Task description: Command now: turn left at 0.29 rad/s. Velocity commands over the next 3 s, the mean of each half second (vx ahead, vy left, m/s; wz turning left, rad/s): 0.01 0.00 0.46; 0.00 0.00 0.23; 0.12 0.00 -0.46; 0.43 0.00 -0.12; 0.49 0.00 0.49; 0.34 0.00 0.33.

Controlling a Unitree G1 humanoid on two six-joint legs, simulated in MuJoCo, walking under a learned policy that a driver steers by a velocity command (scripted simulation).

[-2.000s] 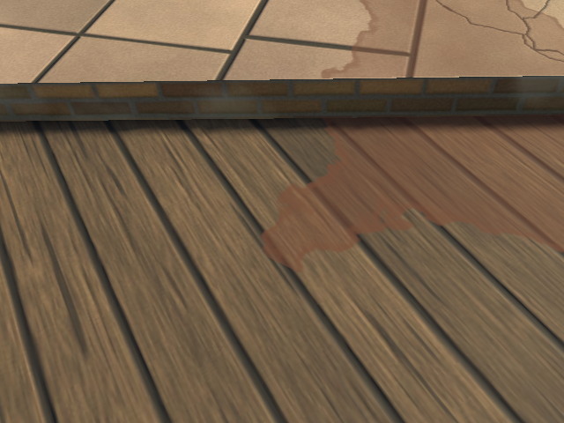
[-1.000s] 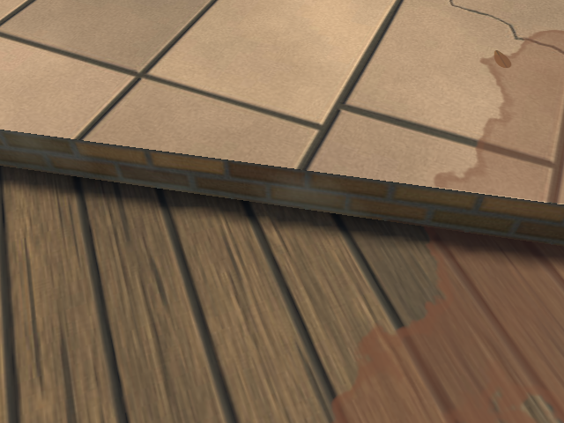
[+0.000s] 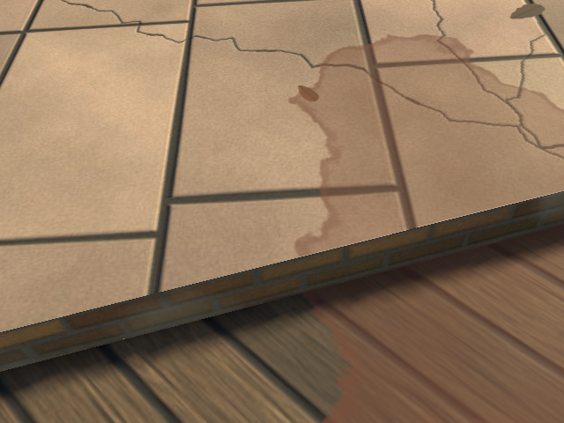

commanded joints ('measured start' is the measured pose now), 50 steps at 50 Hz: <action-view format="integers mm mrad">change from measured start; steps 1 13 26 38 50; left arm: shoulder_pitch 8 -138 -62 59 -12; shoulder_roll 199 153 181 197 261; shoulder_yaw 70 76 98 86 65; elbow -34 -40 26 60 37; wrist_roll -6 1 -29 -17 -42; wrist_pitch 2 5 -8 -56 -33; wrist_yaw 20 21 32 -18 -9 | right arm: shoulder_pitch -51 89 -22 -60 -54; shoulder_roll -75 -254 -173 -98 -103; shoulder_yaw -17 -68 -43 -10 -20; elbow -89 -142 -193 -216 -152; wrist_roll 3 -48 -10 -12 -36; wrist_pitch -2 -13 -30 -5 -42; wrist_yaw -5 14 -20 -18 -24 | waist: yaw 56 -46 10 40 15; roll -164 233 100 57 -157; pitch -90 -114 -81 -142 -49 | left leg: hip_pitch -68 389 348 222 228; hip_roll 19 361 137 40 -73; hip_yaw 8 -500 -349 -403 -64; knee -10 -596 -606 -432 -430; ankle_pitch -13 864 474 452 226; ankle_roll -2 460 319 210 85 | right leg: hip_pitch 157 -389 -337 112 -7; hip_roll -301 24 9 -50 -102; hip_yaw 180 28 167 195 433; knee -121 605 409 -144 -102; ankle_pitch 420 -475 -91 219 143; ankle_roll -207 109 145 55 -85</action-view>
